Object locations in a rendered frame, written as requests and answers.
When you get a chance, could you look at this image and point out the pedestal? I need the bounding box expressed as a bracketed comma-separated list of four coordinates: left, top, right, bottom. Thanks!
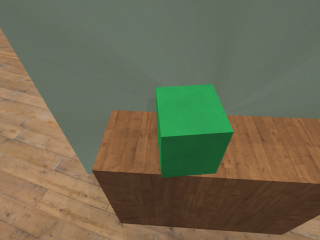
[92, 110, 320, 235]

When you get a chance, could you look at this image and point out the carton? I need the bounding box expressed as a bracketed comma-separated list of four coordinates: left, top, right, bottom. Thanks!
[156, 84, 234, 178]

